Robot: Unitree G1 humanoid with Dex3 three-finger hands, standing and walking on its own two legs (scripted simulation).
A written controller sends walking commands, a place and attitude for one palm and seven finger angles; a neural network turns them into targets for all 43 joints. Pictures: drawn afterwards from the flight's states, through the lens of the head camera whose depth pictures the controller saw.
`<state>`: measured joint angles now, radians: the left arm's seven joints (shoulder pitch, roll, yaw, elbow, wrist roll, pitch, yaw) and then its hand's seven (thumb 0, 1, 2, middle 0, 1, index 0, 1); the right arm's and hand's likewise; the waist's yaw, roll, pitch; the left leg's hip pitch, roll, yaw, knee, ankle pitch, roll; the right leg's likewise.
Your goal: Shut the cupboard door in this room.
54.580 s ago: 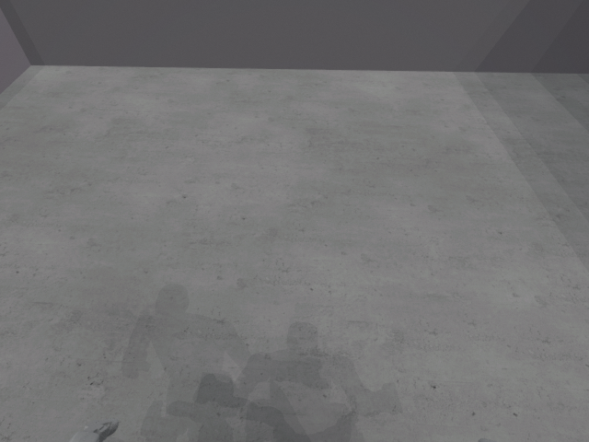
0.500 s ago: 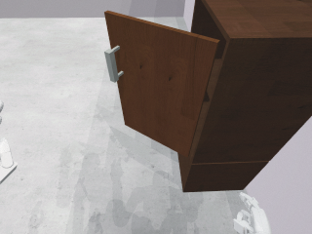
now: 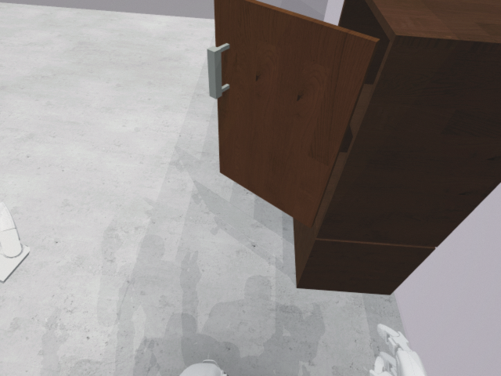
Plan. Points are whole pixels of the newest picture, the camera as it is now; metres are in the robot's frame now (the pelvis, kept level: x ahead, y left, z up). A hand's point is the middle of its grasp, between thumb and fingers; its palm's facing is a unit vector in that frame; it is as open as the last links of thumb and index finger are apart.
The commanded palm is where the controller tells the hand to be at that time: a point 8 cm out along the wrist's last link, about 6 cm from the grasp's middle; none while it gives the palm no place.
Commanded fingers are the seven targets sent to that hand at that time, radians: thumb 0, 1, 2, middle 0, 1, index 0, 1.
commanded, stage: step back with the hand held close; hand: left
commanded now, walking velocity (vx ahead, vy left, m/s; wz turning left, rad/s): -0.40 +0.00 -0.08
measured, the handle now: (220, 70) +0.80 +0.14 +0.09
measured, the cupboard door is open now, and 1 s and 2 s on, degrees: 56 56 56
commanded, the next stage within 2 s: stop stepping back and stand still in 0.40 s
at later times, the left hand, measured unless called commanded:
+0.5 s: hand out of the picture +0.06 +0.30 +0.19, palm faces +0.53 -0.78 -0.35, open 7.4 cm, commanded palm -0.01 +0.33 +0.20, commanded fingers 0.00 0.90 0.90 -0.20 -0.30 -0.20 -0.30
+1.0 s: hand out of the picture -0.04 +0.27 +0.20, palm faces +0.40 -0.82 -0.41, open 7.4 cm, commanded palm -0.09 +0.30 +0.20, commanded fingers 0.00 0.90 0.90 -0.20 -0.30 -0.20 -0.30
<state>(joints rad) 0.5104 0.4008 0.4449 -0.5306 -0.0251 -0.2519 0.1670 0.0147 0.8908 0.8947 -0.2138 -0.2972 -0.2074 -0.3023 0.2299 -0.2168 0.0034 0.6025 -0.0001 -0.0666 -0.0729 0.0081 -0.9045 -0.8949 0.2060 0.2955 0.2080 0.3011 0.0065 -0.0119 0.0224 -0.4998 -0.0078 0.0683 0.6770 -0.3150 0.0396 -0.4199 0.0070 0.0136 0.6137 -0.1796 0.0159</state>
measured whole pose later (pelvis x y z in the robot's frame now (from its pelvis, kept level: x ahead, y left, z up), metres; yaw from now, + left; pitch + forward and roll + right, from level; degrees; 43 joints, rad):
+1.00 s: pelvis -0.27 +0.02 +0.03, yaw -8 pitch +0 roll +1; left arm 0.53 0.41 0.43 -0.42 -0.03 -0.19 0.19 0.01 0.89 0.89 -0.21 -0.30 -0.21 -0.30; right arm 0.38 -0.25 -0.03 0.71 0.00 -0.05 -0.09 0.01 -0.91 -0.90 0.20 0.30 0.20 0.30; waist -0.01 -0.04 -0.11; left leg -0.49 0.07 0.08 0.88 -0.32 -0.01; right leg -0.17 0.02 -0.06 0.44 -0.28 -0.08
